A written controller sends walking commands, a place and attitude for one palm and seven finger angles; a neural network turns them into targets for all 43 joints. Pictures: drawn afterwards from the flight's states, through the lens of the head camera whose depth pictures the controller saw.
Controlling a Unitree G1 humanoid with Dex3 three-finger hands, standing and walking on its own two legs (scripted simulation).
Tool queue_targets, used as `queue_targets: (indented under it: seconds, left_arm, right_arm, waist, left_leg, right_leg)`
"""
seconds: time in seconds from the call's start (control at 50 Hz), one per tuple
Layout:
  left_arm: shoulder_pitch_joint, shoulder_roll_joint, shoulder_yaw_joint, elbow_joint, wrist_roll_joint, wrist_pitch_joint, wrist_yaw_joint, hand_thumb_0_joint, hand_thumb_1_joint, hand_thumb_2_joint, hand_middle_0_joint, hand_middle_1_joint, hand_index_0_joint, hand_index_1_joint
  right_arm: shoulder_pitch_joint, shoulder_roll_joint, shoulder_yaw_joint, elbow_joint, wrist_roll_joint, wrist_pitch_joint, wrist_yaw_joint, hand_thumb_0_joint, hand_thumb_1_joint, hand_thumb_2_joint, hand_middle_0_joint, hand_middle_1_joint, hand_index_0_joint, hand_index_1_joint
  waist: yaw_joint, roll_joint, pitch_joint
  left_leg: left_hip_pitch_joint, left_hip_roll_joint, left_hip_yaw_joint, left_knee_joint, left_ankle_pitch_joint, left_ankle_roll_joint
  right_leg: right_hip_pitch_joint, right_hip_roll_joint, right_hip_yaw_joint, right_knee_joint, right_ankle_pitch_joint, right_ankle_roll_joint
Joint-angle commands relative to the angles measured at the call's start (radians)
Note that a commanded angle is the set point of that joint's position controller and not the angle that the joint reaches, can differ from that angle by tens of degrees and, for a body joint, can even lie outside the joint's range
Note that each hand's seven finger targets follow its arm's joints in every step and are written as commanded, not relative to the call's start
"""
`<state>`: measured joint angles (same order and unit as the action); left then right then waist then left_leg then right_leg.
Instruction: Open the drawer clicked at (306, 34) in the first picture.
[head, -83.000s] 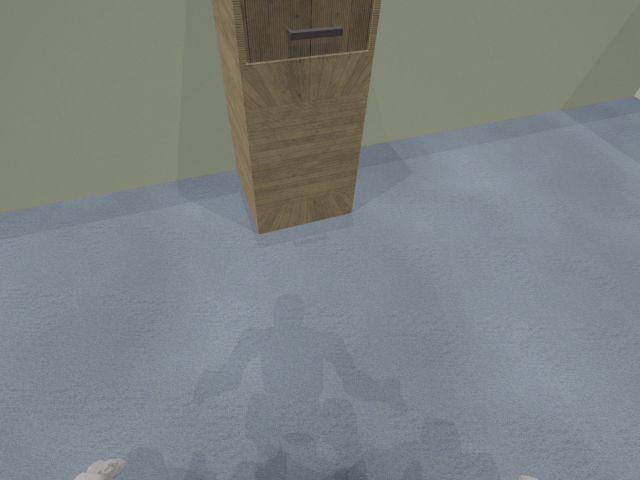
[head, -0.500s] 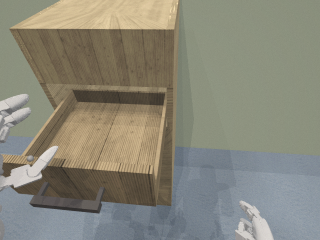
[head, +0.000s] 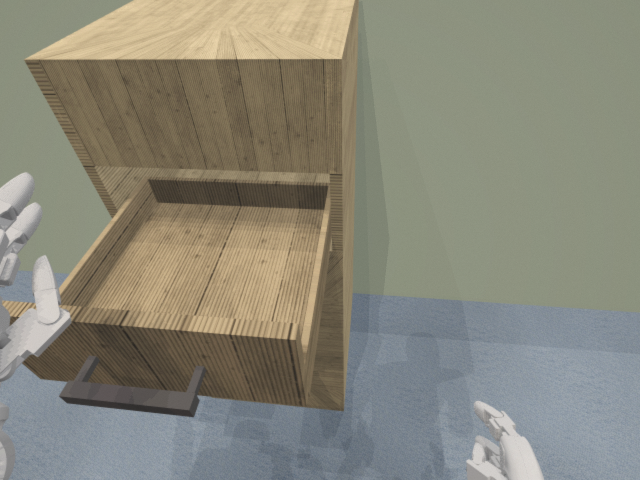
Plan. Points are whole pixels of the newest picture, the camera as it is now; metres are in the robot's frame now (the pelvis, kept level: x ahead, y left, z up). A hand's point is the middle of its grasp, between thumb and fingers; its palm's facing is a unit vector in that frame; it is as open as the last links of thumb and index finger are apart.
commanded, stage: step back with the hand held close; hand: left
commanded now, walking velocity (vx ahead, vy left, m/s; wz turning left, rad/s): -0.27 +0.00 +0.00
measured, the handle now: (137, 383) +0.21 +0.25 +0.05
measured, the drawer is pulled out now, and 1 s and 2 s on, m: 0.29 0.29 0.29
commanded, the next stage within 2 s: stop stepping back and stand still in 1.02 s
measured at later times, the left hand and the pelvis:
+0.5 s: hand (0, 359) +0.14 +0.25 +0.23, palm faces +0.38 -0.76 -0.52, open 7.4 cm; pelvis -0.05 +0.03 -0.01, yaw -2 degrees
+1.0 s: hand out of the picture +0.04 +0.27 +0.23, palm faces +0.46 -0.78 -0.42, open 7.4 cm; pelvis -0.17 +0.03 -0.01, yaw +1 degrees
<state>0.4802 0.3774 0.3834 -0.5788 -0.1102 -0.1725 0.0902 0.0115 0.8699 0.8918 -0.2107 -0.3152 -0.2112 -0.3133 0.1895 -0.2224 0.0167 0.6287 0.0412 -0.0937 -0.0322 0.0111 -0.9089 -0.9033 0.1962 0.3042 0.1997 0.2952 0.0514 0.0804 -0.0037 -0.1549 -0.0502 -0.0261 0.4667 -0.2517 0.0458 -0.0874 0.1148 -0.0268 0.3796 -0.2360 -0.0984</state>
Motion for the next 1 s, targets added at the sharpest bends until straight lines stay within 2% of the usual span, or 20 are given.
queue_targets:
  seconds: [0.0,0.04,0.08,0.2,0.28,0.38,0.48,0.52,0.66,0.7,0.72,0.74,0.76,0.78,0.8,0.82,0.9,0.92,0.96,0.98]
  left_arm:
    - [-0.152,0.272,0.223,-0.196,0.014,-0.134,0.021,0.0,0.9,0.9,-0.2,-0.3,-0.2,-0.3]
    - [-0.055,0.196,0.166,-0.127,0.024,-0.119,0.01,0.0,0.9,0.9,-0.2,-0.3,-0.2,-0.3]
    - [-0.02,0.188,0.159,-0.145,0.026,-0.119,0.006,0.0,0.9,0.9,-0.2,-0.3,-0.2,-0.3]
    - [0.067,0.244,0.215,-0.223,0.031,-0.11,0.022,0.0,0.9,0.9,-0.2,-0.3,-0.2,-0.3]
    - [0.074,0.303,0.262,-0.338,0.029,-0.124,0.039,0.0,0.9,0.9,-0.2,-0.3,-0.2,-0.3]
    - [0.092,0.3,0.275,-0.359,0.034,-0.123,0.053,0.0,0.9,0.9,-0.2,-0.3,-0.2,-0.3]
    - [0.038,0.24,0.25,-0.291,0.051,-0.11,0.066,0.0,0.9,0.9,-0.2,-0.3,-0.2,-0.3]
    - [0.019,0.205,0.224,-0.275,0.054,-0.102,0.08,0.0,0.9,0.9,-0.2,-0.3,-0.2,-0.3]
    - [-0.033,0.204,0.204,-0.325,0.051,-0.096,0.075,0.0,0.9,0.9,-0.2,-0.3,-0.2,-0.3]
    - [-0.055,0.212,0.203,-0.36,0.053,-0.106,0.075,0.0,0.9,0.9,-0.2,-0.3,-0.2,-0.3]
    - [-0.04,0.244,0.226,-0.343,0.055,-0.106,0.063,0.0,0.9,0.9,-0.2,-0.3,-0.2,-0.3]
    - [-0.025,0.242,0.219,-0.331,0.047,-0.115,0.053,0.0,0.9,0.9,-0.2,-0.3,-0.2,-0.3]
    - [-0.032,0.249,0.214,-0.339,0.046,-0.128,0.052,0.0,0.9,0.9,-0.2,-0.3,-0.2,-0.3]
    - [-0.038,0.261,0.241,-0.321,0.048,-0.13,0.054,0.0,0.9,0.9,-0.2,-0.3,-0.2,-0.3]
    - [-0.013,0.237,0.22,-0.291,0.044,-0.12,0.045,0.0,0.9,0.9,-0.2,-0.3,-0.2,-0.3]
    - [-0.021,0.252,0.248,-0.278,0.049,-0.12,0.047,0.0,0.9,0.9,-0.2,-0.3,-0.2,-0.3]
    - [-0.063,0.242,0.231,-0.23,0.059,-0.12,0.061,0.0,0.9,0.9,-0.2,-0.3,-0.2,-0.3]
    - [-0.046,0.229,0.213,-0.237,0.058,-0.123,0.063,0.0,0.9,0.9,-0.2,-0.3,-0.2,-0.3]
    - [-0.07,0.252,0.223,-0.331,0.055,-0.144,0.06,0.0,0.9,0.9,-0.2,-0.3,-0.2,-0.3]
    - [-0.046,0.253,0.233,-0.331,0.046,-0.145,0.053,0.0,0.9,0.9,-0.2,-0.3,-0.2,-0.3]
  right_arm:
    - [-0.095,-0.105,-0.049,-0.17,-0.007,-0.044,0.0,0.0,-0.9,-0.9,0.2,0.3,0.2,0.3]
    - [-0.093,-0.113,-0.055,-0.182,-0.001,-0.032,0.007,0.0,-0.9,-0.9,0.2,0.3,0.2,0.3]
    - [-0.094,-0.122,-0.064,-0.192,0.002,-0.026,0.01,0.0,-0.9,-0.9,0.2,0.3,0.2,0.3]
    - [-0.092,-0.115,-0.08,-0.214,0.004,0.014,0.006,0.0,-0.9,-0.9,0.2,0.3,0.2,0.3]
    - [-0.088,-0.119,-0.082,-0.228,0.003,0.009,-0.003,0.0,-0.9,-0.9,0.2,0.3,0.2,0.3]
    - [-0.079,-0.122,-0.074,-0.233,-0.01,-0.007,-0.016,0.0,-0.9,-0.9,0.2,0.3,0.2,0.3]
    - [-0.036,-0.119,-0.075,-0.209,-0.056,-0.036,-0.027,0.0,-0.9,-0.9,0.2,0.3,0.2,0.3]
    - [-0.005,-0.116,-0.074,-0.188,-0.077,-0.052,-0.033,0.0,-0.9,-0.9,0.2,0.3,0.2,0.3]
    - [-0.041,-0.122,-0.062,-0.165,-0.061,-0.087,-0.025,0.0,-0.9,-0.9,0.2,0.3,0.2,0.3]
    - [-0.046,-0.121,-0.056,-0.159,-0.065,-0.085,-0.026,0.0,-0.9,-0.9,0.2,0.3,0.2,0.3]
    - [-0.082,-0.115,-0.062,-0.18,-0.037,-0.085,-0.015,0.0,-0.9,-0.9,0.2,0.3,0.2,0.3]
    - [-0.066,-0.112,-0.071,-0.18,-0.023,-0.079,-0.012,0.0,-0.9,-0.9,0.2,0.3,0.2,0.3]
    - [-0.056,-0.11,-0.078,-0.162,-0.018,-0.074,-0.01,0.0,-0.9,-0.9,0.2,0.3,0.2,0.3]
    - [-0.074,-0.115,-0.079,-0.156,-0.026,-0.07,-0.007,0.0,-0.9,-0.9,0.2,0.3,0.2,0.3]
    - [-0.058,-0.086,-0.063,-0.149,-0.028,-0.059,0.0,0.0,-0.9,-0.9,0.2,0.3,0.2,0.3]
    - [-0.075,-0.069,-0.056,-0.17,-0.024,-0.056,-0.004,0.0,-0.9,-0.9,0.2,0.3,0.2,0.3]
    - [-0.066,-0.07,-0.036,-0.155,-0.028,-0.044,-0.034,0.0,-0.9,-0.9,0.2,0.3,0.2,0.3]
    - [-0.046,-0.083,-0.045,-0.153,-0.029,-0.046,-0.034,0.0,-0.9,-0.9,0.2,0.3,0.2,0.3]
    - [-0.04,-0.115,-0.085,-0.168,-0.034,-0.057,-0.022,0.0,-0.9,-0.9,0.2,0.3,0.2,0.3]
    - [-0.037,-0.107,-0.1,-0.167,-0.027,-0.062,-0.013,0.0,-0.9,-0.9,0.2,0.3,0.2,0.3]
  waist:
    - [-0.044,-0.081,-0.006]
    - [-0.05,-0.105,-0.065]
    - [-0.049,-0.046,-0.125]
    - [-0.056,-0.1,-0.174]
    - [-0.058,-0.055,-0.17]
    - [-0.047,0.06,-0.15]
    - [-0.058,0.101,-0.062]
    - [-0.07,0.079,-0.046]
    - [-0.065,0.031,-0.1]
    - [-0.068,-0.022,-0.118]
    - [-0.061,-0.094,-0.112]
    - [-0.068,-0.198,-0.083]
    - [-0.066,-0.269,-0.069]
    - [-0.055,-0.22,-0.057]
    - [-0.073,-0.233,-0.072]
    - [-0.068,-0.207,-0.053]
    - [-0.074,-0.079,0.01]
    - [-0.078,-0.033,-0.022]
    - [-0.064,0.138,-0.128]
    - [-0.065,0.106,-0.179]
  left_leg:
    - [0.019,0.07,-0.076,0.043,0.075,0.003]
    - [0.025,0.073,-0.059,0.056,0.139,0.007]
    - [0.036,0.092,-0.048,0.042,0.225,0.004]
    - [-0.024,0.118,-0.064,0.052,0.285,0.003]
    - [-0.067,0.124,-0.093,0.051,0.229,-0.002]
    - [-0.201,0.2,-0.18,-0.072,0.216,0.022]
    - [-0.366,0.292,-0.239,-0.201,0.039,0.061]
    - [-0.362,0.304,-0.246,-0.199,0.092,0.078]
    - [-0.273,0.248,-0.233,-0.169,-0.154,0.053]
    - [-0.288,0.185,-0.189,-0.061,-0.224,0.013]
    - [-0.28,0.119,-0.088,0.051,-0.311,-0.017]
    - [-0.194,0.044,-0.029,0.3,-0.252,-0.052]
    - [-0.13,0.017,-0.012,0.535,-0.198,-0.068]
    - [-0.194,0.021,-0.034,0.666,-0.232,-0.064]
    - [-0.272,0.053,-0.054,0.659,-0.209,-0.062]
    - [-0.289,0.077,-0.041,0.556,-0.218,-0.062]
    - [-0.202,0.072,0.024,0.002,-0.08,-0.058]
    - [-0.153,0.093,0.025,-0.13,0.079,-0.052]
    - [-0.047,0.304,-0.142,-0.042,0.619,0.019]
    - [0.037,0.341,-0.12,-0.001,0.793,0.025]
  right_leg:
    - [-0.183,-0.246,0.254,-0.143,0.266,0.04]
    - [-0.14,-0.245,0.23,-0.101,0.378,0.076]
    - [-0.103,-0.244,0.2,-0.043,0.49,0.092]
    - [-0.088,-0.238,0.177,0.009,0.444,0.084]
    - [-0.127,-0.246,0.196,0.015,0.323,0.047]
    - [-0.078,-0.155,0.134,0.133,0.145,0.071]
    - [-0.103,-0.088,0.088,0.34,-0.197,0.08]
    - [-0.134,-0.068,0.08,0.418,-0.258,0.083]
    - [-0.092,-0.071,0.027,0.142,-0.17,0.096]
    - [-0.078,-0.12,0.056,0.031,-0.1,0.058]
    - [-0.166,-0.211,0.161,-0.041,-0.201,0.017]
    - [-0.35,-0.341,0.321,-0.154,-0.366,-0.051]
    - [-0.463,-0.465,0.403,-0.221,-0.381,-0.101]
    - [-0.453,-0.485,0.419,-0.199,-0.189,-0.13]
    - [-0.331,-0.458,0.301,-0.107,0.032,-0.113]
    - [-0.283,-0.429,0.27,-0.073,0.189,-0.092]
    - [-0.196,-0.299,0.148,0.067,0.427,0.002]
    - [-0.149,-0.262,0.125,0.14,0.447,0.038]
    - [-0.208,-0.149,0.056,0.303,0.194,0.103]
    - [-0.263,-0.12,0.043,0.351,0.035,0.102]
